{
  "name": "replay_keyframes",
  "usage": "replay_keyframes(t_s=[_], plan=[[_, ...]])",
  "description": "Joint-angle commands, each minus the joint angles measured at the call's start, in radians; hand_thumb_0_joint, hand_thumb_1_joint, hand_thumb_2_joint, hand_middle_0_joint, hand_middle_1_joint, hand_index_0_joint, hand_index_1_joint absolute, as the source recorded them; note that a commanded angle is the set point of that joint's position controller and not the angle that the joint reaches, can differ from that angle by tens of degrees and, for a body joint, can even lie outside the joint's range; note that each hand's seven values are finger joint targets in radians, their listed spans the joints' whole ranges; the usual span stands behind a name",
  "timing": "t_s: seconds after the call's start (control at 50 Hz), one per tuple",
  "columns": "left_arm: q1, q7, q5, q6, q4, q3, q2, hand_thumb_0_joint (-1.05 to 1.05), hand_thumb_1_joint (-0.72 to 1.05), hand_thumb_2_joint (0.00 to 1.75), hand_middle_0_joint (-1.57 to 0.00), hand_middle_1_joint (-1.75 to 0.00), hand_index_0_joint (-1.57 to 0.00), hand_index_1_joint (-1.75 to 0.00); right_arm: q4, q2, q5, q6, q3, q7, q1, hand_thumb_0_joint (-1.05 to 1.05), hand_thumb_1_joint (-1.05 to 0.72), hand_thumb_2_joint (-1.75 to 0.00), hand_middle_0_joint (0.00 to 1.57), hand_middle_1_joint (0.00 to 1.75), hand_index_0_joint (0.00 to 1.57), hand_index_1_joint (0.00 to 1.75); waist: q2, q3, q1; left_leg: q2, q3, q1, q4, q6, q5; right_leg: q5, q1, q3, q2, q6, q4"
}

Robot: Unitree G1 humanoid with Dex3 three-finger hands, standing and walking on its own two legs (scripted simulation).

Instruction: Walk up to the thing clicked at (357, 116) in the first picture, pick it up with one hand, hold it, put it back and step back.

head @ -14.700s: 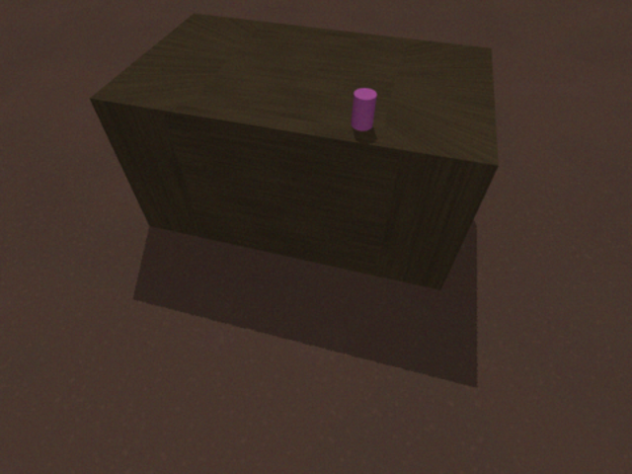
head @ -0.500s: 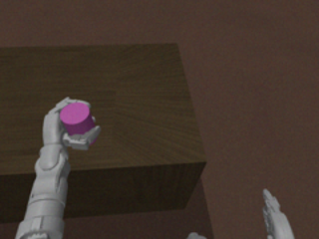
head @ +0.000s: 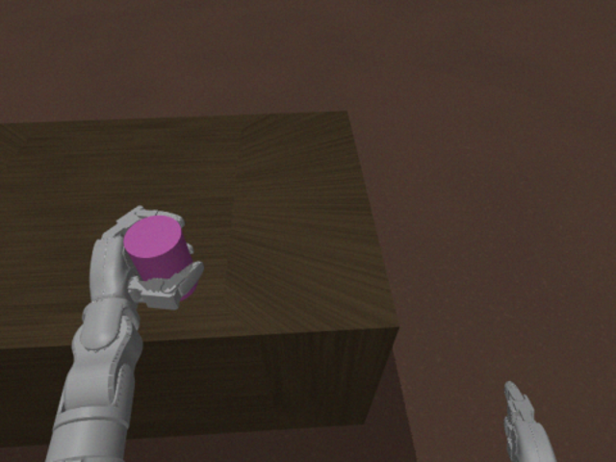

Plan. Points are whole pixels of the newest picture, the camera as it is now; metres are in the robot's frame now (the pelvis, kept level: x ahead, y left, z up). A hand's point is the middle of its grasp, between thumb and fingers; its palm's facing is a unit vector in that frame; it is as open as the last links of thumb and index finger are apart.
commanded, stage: lift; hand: left
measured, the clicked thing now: (164, 261) +0.35 +0.18 +0.10
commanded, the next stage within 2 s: hold in 0.04 s
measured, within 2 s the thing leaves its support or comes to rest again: neither
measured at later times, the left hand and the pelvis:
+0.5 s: hand (155, 260) +0.33 +0.18 +0.13, palm faces +0.16 -0.99 +0.00, open 8.9 cm; pelvis +0.00 +0.01 +0.01, yaw +0 degrees
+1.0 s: hand (149, 257) +0.32 +0.18 +0.14, palm faces +0.16 -0.99 +0.01, open 8.9 cm; pelvis +0.00 +0.01 +0.02, yaw +1 degrees
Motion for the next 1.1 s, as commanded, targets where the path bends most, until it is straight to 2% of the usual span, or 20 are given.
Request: replay_keyframes(t_s=[0.0, 0.04, 0.12, 0.16, 0.18, 0.2, 0.22, 0.24, 0.3, 0.34, 0.46, 0.62, 0.66, 0.68, 0.72, 0.74, 0.78, 0.84, 0.92, 1.08], plan=[[-0.424, 0.01, -0.016, -0.106, -0.371, 0.078, 0.179, 0.0, 0.28, 1.39, -1.37, -1.52, -1.39, -1.52, -0.181, -0.119, 0.004, -0.07, -0.05, -0.014, -0.127, 0.0, 0.56, -0.05, 0.05, 0.05, 0.05, 0.05, -0.014, -0.256, 0.011, -0.034, 0.022, 0.062, -0.145, 0.024, 0.192, 0.169, 0.189, -0.02, 0.026, -0.018, -0.13], [-0.439, 0.011, -0.021, -0.107, -0.395, 0.08, 0.178, 0.0, 0.27, 1.39, -1.36, -1.52, -1.38, -1.53, -0.17, -0.121, 0.003, -0.079, -0.052, -0.017, -0.12, 0.0, 0.56, -0.05, 0.05, 0.05, 0.05, 0.05, 0.009, -0.247, 0.007, -0.031, 0.018, 0.071, -0.162, 0.021, 0.154, 0.128, 0.18, -0.023, 0.029, -0.02, -0.138], [-0.381, 0.012, -0.023, -0.088, -0.422, 0.088, 0.181, 0.0, 0.27, 1.38, -1.37, -1.53, -1.4, -1.53, -0.121, -0.11, 0.003, -0.083, -0.053, -0.019, -0.065, 0.0, 0.56, -0.05, 0.05, 0.05, 0.05, 0.05, 0.041, -0.275, 0.006, -0.035, 0.025, 0.099, -0.155, 0.021, 0.22, 0.199, 0.214, -0.022, 0.026, -0.02, -0.142], [-0.366, 0.008, -0.023, -0.077, -0.434, 0.065, 0.151, 0.0, 0.23, 1.3, -1.34, -1.46, -1.36, -1.47, -0.119, -0.085, 0.005, -0.087, -0.03, -0.017, -0.086, 0.0, 0.54, -0.05, 0.05, 0.05, 0.05, 0.05, 0.036, -0.27, 0.013, -0.031, 0.019, 0.112, -0.164, 0.016, 0.244, 0.208, 0.212, -0.028, 0.028, -0.022, -0.142], [-0.368, 0.006, -0.027, -0.072, -0.426, 0.061, 0.146, 0.0, 0.24, 1.3, -1.33, -1.46, -1.35, -1.46, -0.13, -0.13, 0.003, -0.094, -0.066, -0.023, -0.083, 0.0, 0.54, -0.05, 0.05, 0.05, 0.05, 0.05, 0.028, -0.276, -0.012, -0.026, 0.017, 0.135, -0.166, 0.014, 0.266, 0.228, 0.209, -0.03, 0.03, -0.021, -0.138], [-0.377, 0.004, -0.028, -0.068, -0.437, 0.05, 0.133, 0.0, 0.24, 1.29, -1.32, -1.45, -1.35, -1.45, -0.12, -0.095, 0.003, -0.098, -0.029, -0.018, -0.089, 0.0, 0.54, -0.05, 0.05, 0.05, 0.05, 0.05, 0.041, -0.266, 0.003, -0.023, 0.011, 0.133, -0.172, 0.01, 0.277, 0.229, 0.21, -0.035, 0.032, -0.024, -0.134], [-0.387, 0.004, -0.025, -0.065, -0.44, 0.041, 0.13, 0.0, 0.22, 1.29, -1.32, -1.45, -1.34, -1.45, -0.141, -0.11, 0.003, -0.104, -0.043, -0.018, -0.121, 0.0, 0.54, -0.05, 0.05, 0.05, 0.05, 0.05, 0.039, -0.249, -0.003, -0.024, 0.011, 0.126, -0.178, 0.01, 0.259, 0.213, 0.207, -0.035, 0.033, -0.024, -0.143], [-0.384, 0.004, -0.026, -0.061, -0.429, 0.065, 0.151, 0.0, 0.21, 1.29, -1.33, -1.46, -1.35, -1.46, -0.121, -0.107, 0.002, -0.103, -0.041, -0.019, -0.115, 0.0, 0.54, -0.05, 0.05, 0.05, 0.05, 0.05, 0.03, -0.249, 0.005, -0.025, 0.011, 0.123, -0.176, 0.013, 0.258, 0.213, 0.216, -0.034, 0.031, -0.023, -0.149], [-0.383, 0.004, -0.02, -0.046, -0.422, 0.06, 0.152, 0.0, 0.22, 1.31, -1.33, -1.47, -1.36, -1.47, -0.101, -0.126, 0.001, -0.114, -0.056, -0.02, -0.111, 0.0, 0.54, -0.05, 0.05, 0.05, 0.05, 0.05, 0.041, -0.208, 0.0, -0.026, 0.011, 0.122, -0.198, 0.014, 0.216, 0.177, 0.202, -0.034, 0.032, -0.023, -0.161], [-0.371, 0.005, -0.021, -0.036, -0.443, 0.049, 0.141, 0.0, 0.22, 1.3, -1.32, -1.46, -1.35, -1.46, -0.088, -0.097, 0.003, -0.115, -0.033, -0.015, -0.097, 0.0, 0.54, -0.05, 0.05, 0.05, 0.05, 0.05, 0.049, -0.203, 0.01, -0.025, 0.006, 0.12, -0.208, 0.012, 0.217, 0.175, 0.214, -0.039, 0.031, -0.026, -0.167], [-0.35, 0.008, -0.029, -0.016, -0.482, 0.083, 0.158, 0.0, 0.18, 1.28, -1.31, -1.46, -1.34, -1.46, -0.083, -0.139, 0.001, -0.131, -0.071, -0.015, -0.105, 0.0, 0.53, -0.05, 0.05, 0.05, 0.05, 0.05, 0.015, -0.21, 0.01, -0.03, 0.013, 0.145, -0.208, 0.018, 0.259, 0.213, 0.25, -0.039, 0.031, -0.022, -0.184], [-0.342, 0.007, -0.023, 0.01, -0.527, 0.043, 0.119, 0.0, 0.2, 1.31, -1.32, -1.47, -1.34, -1.47, -0.059, -0.095, -0.002, -0.158, -0.033, -0.013, -0.159, 0.0, 0.53, -0.06, 0.05, 0.05, 0.05, 0.05, 0.026, -0.196, 0.01, -0.03, 0.007, 0.167, -0.234, 0.018, 0.237, 0.189, 0.256, -0.04, 0.031, -0.023, -0.205], [-0.341, 0.01, -0.021, 0.019, -0.541, 0.065, 0.148, 0.0, 0.19, 1.32, -1.32, -1.47, -1.34, -1.48, -0.037, -0.126, -0.004, -0.16, -0.058, -0.014, -0.143, 0.0, 0.53, -0.06, 0.05, 0.05, 0.05, 0.05, 0.042, -0.204, 0.009, -0.027, 0.003, 0.175, -0.241, 0.013, 0.265, 0.213, 0.266, -0.041, 0.032, -0.025, -0.203], [-0.336, 0.007, -0.016, 0.027, -0.558, 0.038, 0.126, 0.0, 0.19, 1.3, -1.32, -1.46, -1.34, -1.46, -0.033, -0.105, -0.003, -0.165, -0.043, -0.011, -0.144, 0.0, 0.53, -0.05, 0.05, 0.05, 0.05, 0.05, 0.064, -0.187, 0.013, -0.027, 0.001, 0.173, -0.247, 0.012, 0.25, 0.2, 0.261, -0.044, 0.033, -0.026, -0.207], [-0.333, 0.009, -0.022, 0.039, -0.568, 0.071, 0.147, 0.0, 0.2, 1.29, -1.33, -1.46, -1.35, -1.46, -0.039, -0.128, -0.004, -0.171, -0.059, -0.013, -0.129, 0.0, 0.53, -0.05, 0.05, 0.05, 0.05, 0.05, 0.045, -0.192, 0.01, -0.023, -0.005, 0.177, -0.259, 0.014, 0.223, 0.18, 0.271, -0.047, 0.036, -0.024, -0.22], [-0.317, 0.007, -0.021, 0.044, -0.564, 0.048, 0.128, 0.0, 0.21, 1.29, -1.32, -1.45, -1.34, -1.45, -0.026, -0.108, -0.003, -0.171, -0.047, -0.009, -0.143, 0.0, 0.53, -0.06, 0.05, 0.05, 0.05, 0.05, 0.052, -0.172, 0.015, -0.027, -0.001, 0.164, -0.263, 0.015, 0.205, 0.168, 0.273, -0.046, 0.034, -0.025, -0.228], [-0.313, 0.006, -0.028, 0.055, -0.572, 0.073, 0.143, 0.0, 0.22, 1.3, -1.32, -1.46, -1.34, -1.46, -0.012, -0.146, -0.005, -0.178, -0.083, -0.014, -0.127, 0.0, 0.53, -0.05, 0.05, 0.05, 0.05, 0.05, 0.024, -0.181, 0.004, -0.027, 0.002, 0.182, -0.263, 0.02, 0.213, 0.172, 0.273, -0.046, 0.035, -0.023, -0.234], [-0.311, 0.005, -0.034, 0.073, -0.587, 0.045, 0.105, 0.0, 0.21, 1.29, -1.3, -1.45, -1.32, -1.45, 0.001, -0.112, -0.003, -0.185, -0.057, -0.01, -0.143, 0.0, 0.54, -0.05, 0.05, 0.05, 0.05, 0.05, 0.021, -0.174, 0.013, -0.027, 0.001, 0.186, -0.268, 0.018, 0.227, 0.181, 0.273, -0.05, 0.036, -0.024, -0.241], [-0.313, 0.001, -0.032, 0.071, -0.538, 0.055, 0.102, 0.0, 0.2, 1.31, -1.3, -1.46, -1.33, -1.46, 0.022, -0.101, -0.005, -0.197, -0.043, -0.008, -0.18, 0.0, 0.54, -0.05, 0.05, 0.05, 0.05, 0.05, 0.001, -0.138, 0.018, -0.029, 0.0, 0.179, -0.276, 0.02, 0.222, 0.173, 0.264, -0.047, 0.034, -0.021, -0.248], [-0.318, 0.0, -0.021, 0.046, -0.6, 0.06, 0.128, 0.0, 0.22, 1.28, -1.28, -1.43, -1.31, -1.43, 0.02, -0.122, -0.007, -0.205, -0.063, -0.003, -0.163, 0.0, 0.54, -0.06, 0.05, 0.05, 0.05, 0.05, 0.062, -0.22, 0.012, -0.03, 0.004, 0.226, -0.268, 0.011, 0.308, 0.248, 0.299, -0.044, 0.033, -0.027, -0.24]])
